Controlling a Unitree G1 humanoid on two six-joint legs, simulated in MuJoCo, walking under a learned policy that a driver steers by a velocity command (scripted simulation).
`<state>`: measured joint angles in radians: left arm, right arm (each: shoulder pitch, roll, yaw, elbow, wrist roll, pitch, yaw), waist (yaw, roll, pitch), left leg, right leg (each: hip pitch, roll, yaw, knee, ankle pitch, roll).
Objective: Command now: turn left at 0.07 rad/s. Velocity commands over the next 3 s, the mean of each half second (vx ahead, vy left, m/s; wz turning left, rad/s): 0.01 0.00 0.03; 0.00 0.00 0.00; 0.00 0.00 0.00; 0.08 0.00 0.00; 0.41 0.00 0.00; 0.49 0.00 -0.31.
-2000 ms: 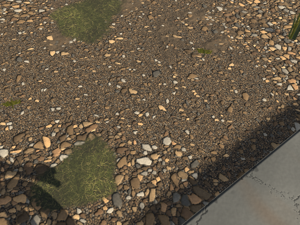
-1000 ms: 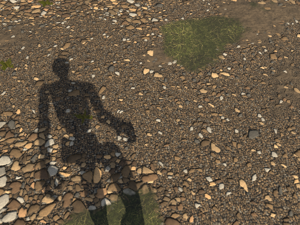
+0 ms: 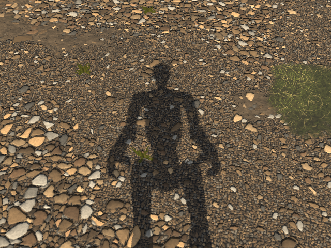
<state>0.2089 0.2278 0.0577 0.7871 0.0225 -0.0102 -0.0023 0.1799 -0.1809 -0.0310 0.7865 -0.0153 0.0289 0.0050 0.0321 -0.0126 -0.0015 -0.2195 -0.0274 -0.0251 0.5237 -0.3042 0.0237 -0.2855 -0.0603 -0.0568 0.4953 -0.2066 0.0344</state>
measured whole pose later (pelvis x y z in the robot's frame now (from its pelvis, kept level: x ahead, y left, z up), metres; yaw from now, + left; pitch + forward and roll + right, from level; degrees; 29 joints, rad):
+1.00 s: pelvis +0.02 +0.00 +0.00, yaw +0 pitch -2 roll +0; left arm 0.19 0.22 0.05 1.11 0.00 0.01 0.05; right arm 0.22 -0.20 -0.03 1.08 0.00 0.02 -0.03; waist 0.02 -0.01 0.04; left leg -0.12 -0.03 -0.01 0.45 -0.30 0.03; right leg -0.20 -0.07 -0.05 0.46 -0.22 0.04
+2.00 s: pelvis +0.05 -0.01 +0.00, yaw -1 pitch +1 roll +1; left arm 0.26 0.22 0.05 1.09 -0.03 -0.05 0.02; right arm 0.40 -0.22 -0.05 1.05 0.02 -0.04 -0.03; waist -0.02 0.00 -0.02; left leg -0.09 -0.03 -0.01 0.40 -0.33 0.04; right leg -0.44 -0.06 -0.03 0.92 -0.44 -0.05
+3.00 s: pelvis +0.56 -0.06 +0.01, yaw -13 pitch +1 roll +3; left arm 0.14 0.25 0.08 0.87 -0.02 -0.05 -0.01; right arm 0.31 -0.24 -0.07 1.01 -0.01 -0.11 -0.01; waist -0.05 -0.03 0.01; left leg 0.00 -0.03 0.23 0.22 -0.23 0.03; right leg -0.72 -0.14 0.05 0.85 0.00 -0.03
